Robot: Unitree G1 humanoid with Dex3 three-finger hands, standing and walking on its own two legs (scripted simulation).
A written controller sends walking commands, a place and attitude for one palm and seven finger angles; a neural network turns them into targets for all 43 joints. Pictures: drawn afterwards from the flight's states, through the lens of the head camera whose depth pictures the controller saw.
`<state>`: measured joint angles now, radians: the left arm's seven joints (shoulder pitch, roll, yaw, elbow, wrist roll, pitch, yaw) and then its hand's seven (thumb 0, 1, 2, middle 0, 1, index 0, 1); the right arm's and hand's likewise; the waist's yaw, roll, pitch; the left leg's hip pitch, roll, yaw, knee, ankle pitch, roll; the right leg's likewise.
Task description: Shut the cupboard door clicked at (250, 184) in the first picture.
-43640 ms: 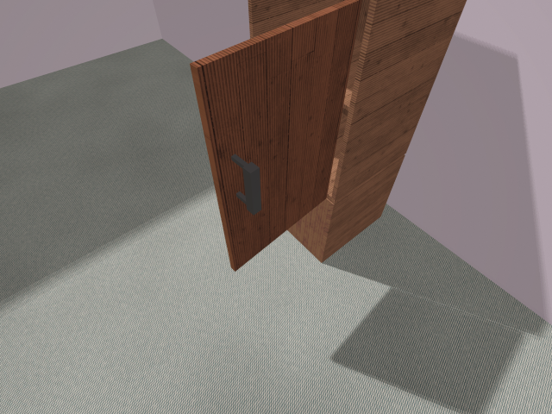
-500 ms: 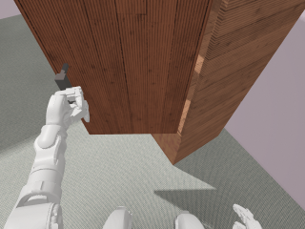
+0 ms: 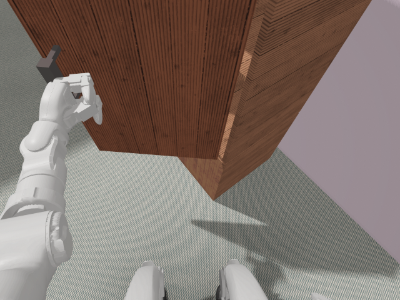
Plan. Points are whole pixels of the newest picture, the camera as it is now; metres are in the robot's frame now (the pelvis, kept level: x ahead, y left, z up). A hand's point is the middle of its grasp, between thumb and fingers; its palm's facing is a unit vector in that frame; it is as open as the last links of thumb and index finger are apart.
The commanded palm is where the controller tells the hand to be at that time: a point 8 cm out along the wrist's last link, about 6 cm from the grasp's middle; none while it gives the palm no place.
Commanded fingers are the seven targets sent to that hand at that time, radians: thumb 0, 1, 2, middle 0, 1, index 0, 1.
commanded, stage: push the door shut along its arc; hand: left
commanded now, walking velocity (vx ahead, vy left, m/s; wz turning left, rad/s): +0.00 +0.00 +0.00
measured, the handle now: (64, 80) +0.54 +0.26 +0.09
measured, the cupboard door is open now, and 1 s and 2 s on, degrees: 49 35 23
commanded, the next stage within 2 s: pull the fist back off the door in 1.20 s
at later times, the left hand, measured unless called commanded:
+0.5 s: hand (112, 82) +0.52 +0.16 +0.10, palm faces -0.26 -0.97 +0.00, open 3.1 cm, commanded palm +0.52 +0.21 +0.09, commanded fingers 0.00 0.90 0.90 -1.30 -1.50 -1.30 -1.50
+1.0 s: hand (125, 69) +0.56 +0.13 +0.10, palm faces -0.37 -0.93 -0.03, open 3.2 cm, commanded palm +0.58 +0.16 +0.09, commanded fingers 0.00 0.90 0.90 -1.30 -1.50 -1.30 -1.50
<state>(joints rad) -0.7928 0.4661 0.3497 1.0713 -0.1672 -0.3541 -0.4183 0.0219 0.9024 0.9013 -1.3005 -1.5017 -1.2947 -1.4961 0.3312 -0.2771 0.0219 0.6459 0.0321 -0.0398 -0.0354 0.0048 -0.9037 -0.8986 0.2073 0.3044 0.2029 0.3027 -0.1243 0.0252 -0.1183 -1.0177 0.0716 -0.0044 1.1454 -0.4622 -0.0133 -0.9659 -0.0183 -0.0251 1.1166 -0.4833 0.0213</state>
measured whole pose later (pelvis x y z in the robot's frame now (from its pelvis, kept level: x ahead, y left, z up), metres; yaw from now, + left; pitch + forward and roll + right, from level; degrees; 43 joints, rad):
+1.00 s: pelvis -0.01 +0.01 -0.03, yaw -2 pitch +27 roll -5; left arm -1.27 0.66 0.27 1.28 -0.06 -0.20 -0.53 0.01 0.95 0.95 -1.30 -1.50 -1.29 -1.50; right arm 0.36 -0.28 0.05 0.68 0.00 -0.08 -0.03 0.00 -0.90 -0.90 0.21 0.30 0.20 0.30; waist -0.25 0.05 -0.10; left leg -1.27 0.09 -0.03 1.28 -0.49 0.00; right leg -1.19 0.00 -0.04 1.20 -0.49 0.03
